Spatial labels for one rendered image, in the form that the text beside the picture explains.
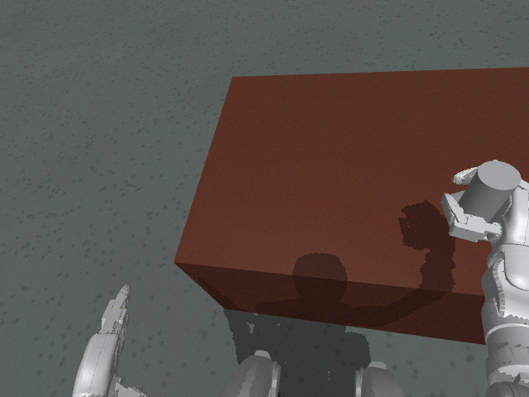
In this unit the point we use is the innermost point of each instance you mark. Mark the right robot hand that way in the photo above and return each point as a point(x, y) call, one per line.
point(510, 224)

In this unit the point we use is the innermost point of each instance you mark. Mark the left robot hand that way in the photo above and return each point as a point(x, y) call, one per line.
point(98, 370)

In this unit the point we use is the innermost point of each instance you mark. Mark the can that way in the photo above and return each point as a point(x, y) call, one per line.
point(491, 186)

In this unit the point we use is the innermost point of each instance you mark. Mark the right robot arm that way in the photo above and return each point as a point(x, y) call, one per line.
point(505, 318)

